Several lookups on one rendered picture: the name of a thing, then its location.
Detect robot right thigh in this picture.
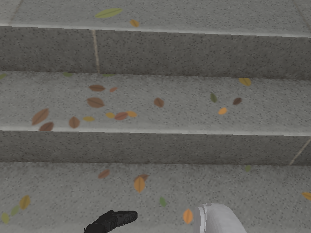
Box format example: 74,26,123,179
192,203,247,233

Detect robot left hand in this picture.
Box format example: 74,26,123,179
84,210,138,233

